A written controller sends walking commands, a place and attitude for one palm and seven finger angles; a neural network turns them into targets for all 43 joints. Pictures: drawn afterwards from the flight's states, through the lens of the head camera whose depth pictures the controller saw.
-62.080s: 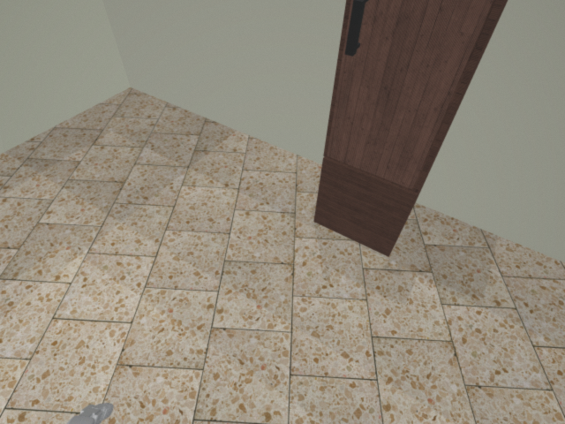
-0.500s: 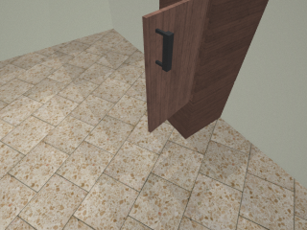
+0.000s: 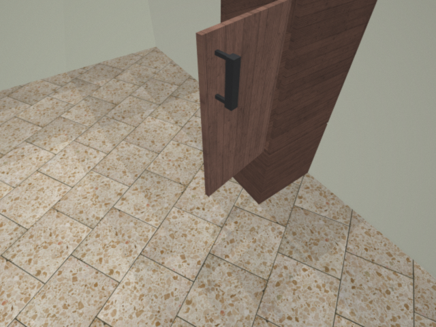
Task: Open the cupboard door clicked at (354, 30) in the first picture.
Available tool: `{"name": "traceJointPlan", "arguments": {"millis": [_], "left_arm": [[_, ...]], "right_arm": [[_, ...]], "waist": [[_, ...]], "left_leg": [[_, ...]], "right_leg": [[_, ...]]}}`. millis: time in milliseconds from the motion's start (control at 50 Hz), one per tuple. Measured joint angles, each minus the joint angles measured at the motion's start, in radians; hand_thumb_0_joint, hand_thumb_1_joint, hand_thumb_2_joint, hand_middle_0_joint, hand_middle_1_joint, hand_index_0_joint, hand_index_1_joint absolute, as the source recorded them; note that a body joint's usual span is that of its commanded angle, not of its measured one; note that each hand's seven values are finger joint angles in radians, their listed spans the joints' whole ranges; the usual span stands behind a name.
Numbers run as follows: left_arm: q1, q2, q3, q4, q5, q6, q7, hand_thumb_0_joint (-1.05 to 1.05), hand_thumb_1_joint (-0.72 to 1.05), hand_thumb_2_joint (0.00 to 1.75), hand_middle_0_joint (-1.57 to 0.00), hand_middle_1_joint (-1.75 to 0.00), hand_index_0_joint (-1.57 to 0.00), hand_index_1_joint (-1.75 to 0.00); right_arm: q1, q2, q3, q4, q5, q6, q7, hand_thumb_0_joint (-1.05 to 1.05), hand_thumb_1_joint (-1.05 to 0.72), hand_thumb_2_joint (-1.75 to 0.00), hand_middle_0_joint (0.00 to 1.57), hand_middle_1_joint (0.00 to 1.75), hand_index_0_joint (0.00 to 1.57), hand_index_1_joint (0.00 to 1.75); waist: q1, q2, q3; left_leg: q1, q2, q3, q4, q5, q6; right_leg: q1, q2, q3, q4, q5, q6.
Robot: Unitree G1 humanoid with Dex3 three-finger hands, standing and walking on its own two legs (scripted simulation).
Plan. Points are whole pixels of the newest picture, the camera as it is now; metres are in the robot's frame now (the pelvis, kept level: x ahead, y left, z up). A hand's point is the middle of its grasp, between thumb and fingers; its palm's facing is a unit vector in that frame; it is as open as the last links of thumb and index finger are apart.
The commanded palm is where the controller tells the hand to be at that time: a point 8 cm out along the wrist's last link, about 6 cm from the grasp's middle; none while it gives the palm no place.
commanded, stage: let the arm hang, fingers relaxed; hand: left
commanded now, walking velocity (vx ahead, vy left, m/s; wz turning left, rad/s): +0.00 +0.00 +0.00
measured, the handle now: (225, 80) +0.63 +0.02 +0.13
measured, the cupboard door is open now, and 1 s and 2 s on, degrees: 100 100 100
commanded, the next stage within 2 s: look to check the result in 0.02 s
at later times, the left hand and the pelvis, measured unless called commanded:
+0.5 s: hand out of the picture +0.01 +0.16 -0.17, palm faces +0.06 -0.98 -0.19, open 7.4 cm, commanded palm none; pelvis +0.02 -0.01 +0.00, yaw +0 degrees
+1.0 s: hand out of the picture +0.02 +0.14 -0.17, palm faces +0.07 -0.98 -0.20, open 7.4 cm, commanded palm none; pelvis +0.03 -0.02 +0.00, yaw +0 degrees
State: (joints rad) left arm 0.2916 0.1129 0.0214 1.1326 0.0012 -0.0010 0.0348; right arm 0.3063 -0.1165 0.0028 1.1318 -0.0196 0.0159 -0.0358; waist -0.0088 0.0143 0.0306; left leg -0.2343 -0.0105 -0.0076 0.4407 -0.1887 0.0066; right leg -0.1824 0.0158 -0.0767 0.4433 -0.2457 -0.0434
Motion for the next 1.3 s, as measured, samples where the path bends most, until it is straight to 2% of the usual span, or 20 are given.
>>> {"name": "traceJointPlan", "arguments": {"millis": [480,1300], "left_arm": [[-0.003,0.005,-0.003,0.012,-0.003,-0.006,0.001,0.01,0.91,0.90,-0.20,-0.30,-0.20,-0.30],[0.006,0.003,-0.003,0.008,-0.005,-0.009,0.004,0.01,0.91,0.90,-0.20,-0.30,-0.20,-0.30]], "right_arm": [[-0.041,-0.024,0.004,0.017,0.003,-0.004,-0.007,0.01,-0.91,-0.90,0.20,0.30,0.20,0.30],[-0.039,-0.020,0.003,0.023,0.005,0.000,-0.012,0.00,-0.91,-0.90,0.20,0.30,0.20,0.30]], "waist": [[0.006,0.009,0.010],[0.008,0.004,0.017]], "left_leg": [[0.054,0.003,-0.003,-0.035,-0.016,-0.009],[0.076,0.031,-0.020,-0.037,-0.030,-0.040]], "right_leg": [[0.054,0.005,-0.001,-0.035,-0.016,-0.006],[0.086,0.035,-0.015,-0.055,-0.025,-0.035]]}}
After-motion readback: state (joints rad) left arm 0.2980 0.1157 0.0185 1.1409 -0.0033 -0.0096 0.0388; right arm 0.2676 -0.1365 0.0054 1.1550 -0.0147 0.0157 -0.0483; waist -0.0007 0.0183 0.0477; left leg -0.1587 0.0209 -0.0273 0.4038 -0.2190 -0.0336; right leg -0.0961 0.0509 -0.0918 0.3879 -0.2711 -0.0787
